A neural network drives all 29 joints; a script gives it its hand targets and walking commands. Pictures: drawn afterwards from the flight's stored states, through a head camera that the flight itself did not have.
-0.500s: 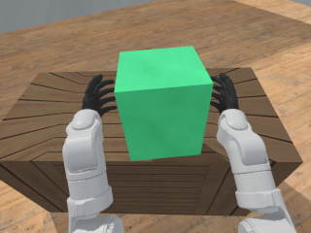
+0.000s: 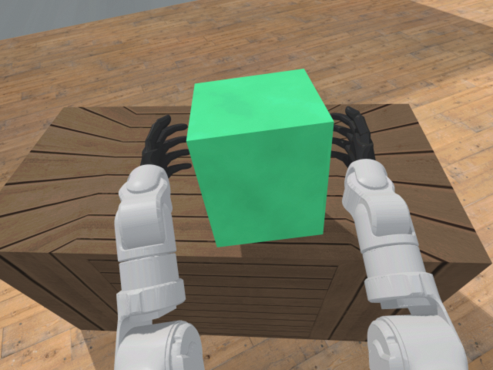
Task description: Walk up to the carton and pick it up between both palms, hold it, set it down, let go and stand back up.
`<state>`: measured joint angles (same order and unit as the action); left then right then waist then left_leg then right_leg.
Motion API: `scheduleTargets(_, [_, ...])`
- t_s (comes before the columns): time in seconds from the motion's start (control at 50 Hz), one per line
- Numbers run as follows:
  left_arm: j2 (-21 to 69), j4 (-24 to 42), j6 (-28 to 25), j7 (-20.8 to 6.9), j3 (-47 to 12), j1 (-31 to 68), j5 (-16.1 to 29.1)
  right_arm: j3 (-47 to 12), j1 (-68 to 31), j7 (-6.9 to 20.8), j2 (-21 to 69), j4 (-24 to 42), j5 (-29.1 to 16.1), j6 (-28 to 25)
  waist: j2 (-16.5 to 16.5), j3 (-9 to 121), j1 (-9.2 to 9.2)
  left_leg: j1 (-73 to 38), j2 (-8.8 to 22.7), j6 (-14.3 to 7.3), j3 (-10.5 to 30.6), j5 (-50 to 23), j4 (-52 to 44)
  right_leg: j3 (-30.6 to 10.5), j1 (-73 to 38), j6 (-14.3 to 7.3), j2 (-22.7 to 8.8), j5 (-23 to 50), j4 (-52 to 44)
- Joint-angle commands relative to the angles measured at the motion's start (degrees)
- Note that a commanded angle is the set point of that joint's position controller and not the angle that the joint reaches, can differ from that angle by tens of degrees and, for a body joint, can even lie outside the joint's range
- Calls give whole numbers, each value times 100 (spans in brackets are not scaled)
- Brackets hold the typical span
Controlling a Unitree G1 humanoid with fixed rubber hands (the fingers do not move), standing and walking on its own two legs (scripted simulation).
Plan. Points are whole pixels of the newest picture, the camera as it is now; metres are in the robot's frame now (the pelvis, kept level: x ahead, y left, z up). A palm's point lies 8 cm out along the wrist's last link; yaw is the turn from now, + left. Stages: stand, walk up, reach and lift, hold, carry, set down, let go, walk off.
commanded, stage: set down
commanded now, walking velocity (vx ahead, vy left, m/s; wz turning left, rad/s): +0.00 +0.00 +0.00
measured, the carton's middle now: (259, 159) +0.47 -0.02 +0.07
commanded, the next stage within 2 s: none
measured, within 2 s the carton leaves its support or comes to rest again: neither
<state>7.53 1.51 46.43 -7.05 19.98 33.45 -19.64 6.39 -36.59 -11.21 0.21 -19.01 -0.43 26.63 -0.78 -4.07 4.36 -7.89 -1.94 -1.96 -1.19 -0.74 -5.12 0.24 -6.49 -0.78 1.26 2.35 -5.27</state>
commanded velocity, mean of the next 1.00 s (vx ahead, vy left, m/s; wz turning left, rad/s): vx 0.00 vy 0.00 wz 0.00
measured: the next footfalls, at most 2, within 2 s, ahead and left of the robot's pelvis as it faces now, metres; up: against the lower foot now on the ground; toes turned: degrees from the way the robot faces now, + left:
none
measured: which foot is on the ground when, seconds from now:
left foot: down 0.00-1.00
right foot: down 0.00-1.00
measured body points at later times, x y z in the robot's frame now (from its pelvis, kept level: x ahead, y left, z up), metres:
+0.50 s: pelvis +0.00 +0.00 +0.00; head +0.02 +0.00 +0.45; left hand +0.38 +0.14 +0.14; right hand +0.38 -0.16 +0.13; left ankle -0.02 +0.09 -0.76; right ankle +0.00 -0.11 -0.76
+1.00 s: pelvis +0.02 +0.01 +0.00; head +0.05 +0.00 +0.45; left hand +0.42 +0.13 +0.10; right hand +0.41 -0.17 +0.09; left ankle -0.02 +0.09 -0.76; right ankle +0.00 -0.11 -0.76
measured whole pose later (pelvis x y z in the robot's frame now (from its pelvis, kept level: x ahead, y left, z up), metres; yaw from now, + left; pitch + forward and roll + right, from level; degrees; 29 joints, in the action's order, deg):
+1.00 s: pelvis +0.02 +0.01 +0.00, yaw +1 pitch +6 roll +0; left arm 9.0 -23.0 17.7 -1.9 23.8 34.2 -19.8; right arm 17.8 -35.5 -5.1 4.2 -34.0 13.2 7.4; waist -0.9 3.0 4.8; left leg 1.7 -2.5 -2.5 0.1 -1.0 -5.1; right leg 1.5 2.7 -0.6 0.6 2.0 -5.2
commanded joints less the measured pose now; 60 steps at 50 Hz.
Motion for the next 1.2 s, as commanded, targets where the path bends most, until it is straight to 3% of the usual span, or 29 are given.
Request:
scheduleTargets(0.0, [1549,811,-292,-615,-1854,2086,796,-1699,-2267,482,1711,1273,-695,-336,-80,2381,91,-587,85,254,28,-2196,157,-77,-1319,281,47,2094,435])
scheduleTargets(0.12, [1647,1114,-249,-426,-2078,1620,832,-2071,-2106,517,1624,1799,-796,-485,150,2440,69,-896,155,275,63,-2807,249,-68,-1166,263,82,2436,485])
scheduleTargets(0.2, [1539,801,-209,-406,-1996,1570,793,-2066,-2019,545,1467,1552,-815,-538,103,1908,11,-633,177,235,8,-2202,165,-105,-1034,311,51,2075,472])
scheduleTargets(0.26, [1557,684,-273,-402,-1901,1584,785,-2032,-2080,554,1519,1551,-781,-572,261,1760,-27,-357,145,168,-29,-1600,75,-140,-1142,346,3,1769,493])
scheduleTargets(0.3, [1444,665,-348,-417,-1858,1802,754,-1953,-2094,524,1568,1394,-793,-584,120,1639,-70,-115,124,117,-37,-1306,5,-185,-1147,359,-56,1647,499])
scheduleTargets(0.38, [1448,420,-582,-446,-1864,2223,767,-1534,-2280,603,1572,1155,-515,-667,-98,1857,58,8,132,127,-54,-731,-41,-128,-843,321,-72,850,456])
scheduleTargets(0.42, [1459,225,-731,-417,-1754,2318,667,-1329,-2312,683,1529,847,-321,-727,-162,1862,-3,-28,139,135,-73,-636,-43,-71,-642,298,-38,578,401])
scheduleTargets(0.52, [1555,-397,-1180,-377,-1536,2517,564,-824,-2509,951,1541,478,253,-947,-47,2266,46,20,131,101,-41,-472,17,74,-306,245,22,166,320])
scheduleTargets(0.56, [1512,-714,-1346,-386,-1295,2551,464,-667,-2496,1072,1538,200,458,-1007,164,2194,47,119,120,70,-26,-604,-26,123,-375,279,35,335,301])
scheduleTargets(0.74, [1597,-1617,-2274,-421,-922,2612,302,-461,-2618,1304,1981,-365,947,-1555,290,2443,-43,578,36,-3,96,-1295,-147,77,-897,294,81,1605,396])
scheduleTargets(0.8, [1800,-1867,-2610,-359,-1062,2685,304,-514,-2654,1320,2209,-548,1035,-1776,182,2762,-7,605,-2,10,96,-1472,-89,63,-895,276,73,1976,442])
scheduleTargets(0.88, [2043,-2009,-3021,-222,-1396,2742,363,-454,-2518,1284,2370,-870,1075,-2069,-257,3131,86,302,-9,131,111,-2024,167,67,-660,140,99,2242,386])
scheduleTargets(1.0, [2303,-2540,-3521,-91,-1583,2725,394,-389,-2376,1242,2576,-1283,1310,-2402,-238,3549,151,151,5,198,169,-2695,447,104,-433,58,135,2710,348])
scheduleTargets(1.08, [2256,-3166,-3674,-116,-1328,2629,299,-148,-2420,1227,2509,-1594,1491,-2473,22,3231,165,388,-9,178,171,-2243,414,104,-430,85,158,2472,339])
scheduleTargets(1.18, [1966,-3675,-3846,-118,-795,2979,106,71,-2713,1275,2532,-1792,1603,-2464,301,2756,-77,1242,29,-24,140,-1226,116,99,-543,183,113,1767,458])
